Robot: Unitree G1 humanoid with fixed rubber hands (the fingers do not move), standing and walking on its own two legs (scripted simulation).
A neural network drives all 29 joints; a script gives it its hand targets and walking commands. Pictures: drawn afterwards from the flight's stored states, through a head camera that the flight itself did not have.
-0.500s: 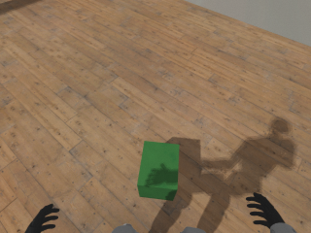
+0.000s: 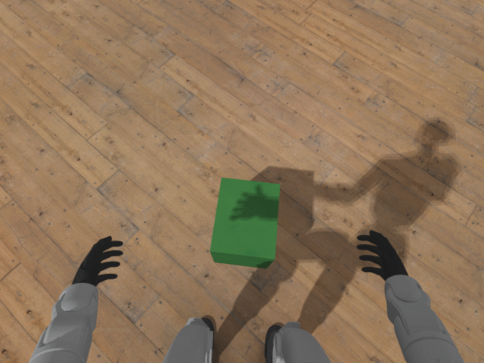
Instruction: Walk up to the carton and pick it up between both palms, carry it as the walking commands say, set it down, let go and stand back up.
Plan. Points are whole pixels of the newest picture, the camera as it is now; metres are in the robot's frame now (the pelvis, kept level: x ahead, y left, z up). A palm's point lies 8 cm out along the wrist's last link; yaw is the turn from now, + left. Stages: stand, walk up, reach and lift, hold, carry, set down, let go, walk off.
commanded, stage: reach and lift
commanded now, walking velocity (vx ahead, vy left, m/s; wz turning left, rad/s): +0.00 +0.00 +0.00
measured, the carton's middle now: (245, 225) +0.48 -0.03 -0.62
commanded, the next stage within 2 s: none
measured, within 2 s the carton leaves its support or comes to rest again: neither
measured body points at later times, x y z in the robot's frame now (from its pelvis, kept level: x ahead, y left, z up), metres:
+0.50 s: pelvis -0.04 +0.01 -0.03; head +0.24 +0.01 +0.33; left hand +0.40 +0.22 -0.15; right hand +0.37 -0.23 -0.16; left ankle +0.03 +0.13 -0.70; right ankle +0.01 -0.12 -0.70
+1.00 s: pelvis -0.03 +0.01 -0.05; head +0.31 +0.01 +0.24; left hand +0.52 +0.16 -0.18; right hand +0.48 -0.20 -0.20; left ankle +0.03 +0.13 -0.70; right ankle +0.01 -0.12 -0.70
